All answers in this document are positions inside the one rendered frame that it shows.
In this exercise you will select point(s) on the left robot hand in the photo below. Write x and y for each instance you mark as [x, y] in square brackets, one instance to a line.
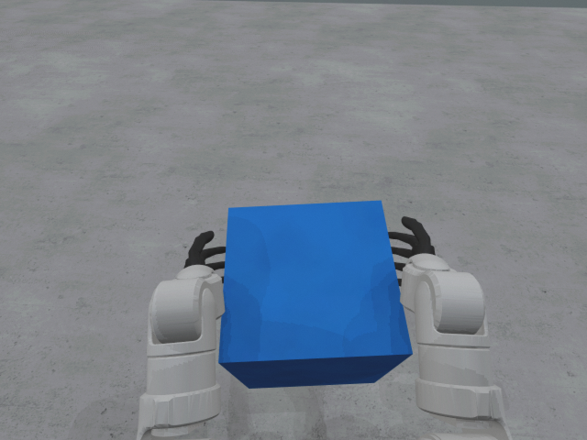
[198, 255]

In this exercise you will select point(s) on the carton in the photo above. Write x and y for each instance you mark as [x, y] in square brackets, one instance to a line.
[311, 296]

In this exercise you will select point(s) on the left robot forearm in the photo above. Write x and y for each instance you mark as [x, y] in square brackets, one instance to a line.
[182, 392]

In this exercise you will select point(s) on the right robot forearm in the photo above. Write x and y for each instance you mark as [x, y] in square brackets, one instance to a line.
[456, 377]

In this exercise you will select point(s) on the right robot hand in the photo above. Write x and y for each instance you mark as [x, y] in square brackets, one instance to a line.
[420, 242]

